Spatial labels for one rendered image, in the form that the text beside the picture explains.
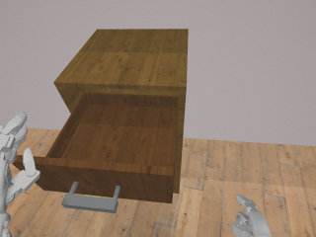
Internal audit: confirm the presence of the left robot hand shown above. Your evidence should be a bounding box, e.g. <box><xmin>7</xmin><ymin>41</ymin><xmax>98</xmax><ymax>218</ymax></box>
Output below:
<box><xmin>0</xmin><ymin>112</ymin><xmax>40</xmax><ymax>212</ymax></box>

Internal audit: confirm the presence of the drawer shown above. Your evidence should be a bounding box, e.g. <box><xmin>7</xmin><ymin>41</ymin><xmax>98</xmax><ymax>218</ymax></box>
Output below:
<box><xmin>12</xmin><ymin>92</ymin><xmax>180</xmax><ymax>204</ymax></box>

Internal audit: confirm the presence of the handle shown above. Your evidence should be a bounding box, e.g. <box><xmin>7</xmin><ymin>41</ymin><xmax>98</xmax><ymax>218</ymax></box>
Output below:
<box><xmin>61</xmin><ymin>181</ymin><xmax>120</xmax><ymax>213</ymax></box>

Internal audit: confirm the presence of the robot left forearm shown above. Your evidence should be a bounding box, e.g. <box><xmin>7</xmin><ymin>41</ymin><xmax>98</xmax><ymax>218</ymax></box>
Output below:
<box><xmin>0</xmin><ymin>211</ymin><xmax>12</xmax><ymax>237</ymax></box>

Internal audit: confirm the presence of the right robot hand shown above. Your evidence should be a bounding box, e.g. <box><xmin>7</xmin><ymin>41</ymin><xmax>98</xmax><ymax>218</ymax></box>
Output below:
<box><xmin>232</xmin><ymin>195</ymin><xmax>272</xmax><ymax>237</ymax></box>

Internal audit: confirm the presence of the cabinet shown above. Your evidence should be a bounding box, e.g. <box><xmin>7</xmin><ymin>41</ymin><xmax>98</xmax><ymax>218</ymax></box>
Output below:
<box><xmin>53</xmin><ymin>29</ymin><xmax>189</xmax><ymax>194</ymax></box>

